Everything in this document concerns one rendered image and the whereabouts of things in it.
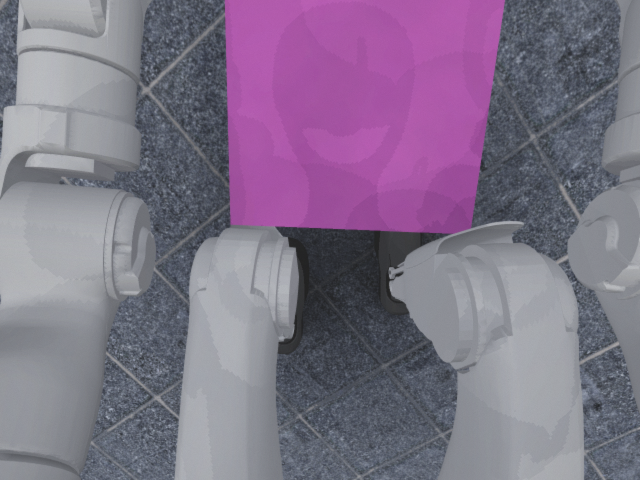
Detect robot left foot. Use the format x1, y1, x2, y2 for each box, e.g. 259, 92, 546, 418
278, 237, 309, 354

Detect robot left forearm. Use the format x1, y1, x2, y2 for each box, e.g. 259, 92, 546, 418
0, 0, 153, 199

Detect robot right upper arm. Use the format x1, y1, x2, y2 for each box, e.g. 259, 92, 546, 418
567, 180, 640, 413

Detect right robot thigh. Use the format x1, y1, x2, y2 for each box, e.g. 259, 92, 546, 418
425, 243, 584, 480

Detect robot right forearm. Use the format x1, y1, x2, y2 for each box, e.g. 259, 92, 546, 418
601, 0, 640, 183

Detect robot left upper arm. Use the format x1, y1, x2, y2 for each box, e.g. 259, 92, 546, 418
0, 181, 156, 480

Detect carton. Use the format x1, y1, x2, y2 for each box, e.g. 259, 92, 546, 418
225, 0, 505, 234

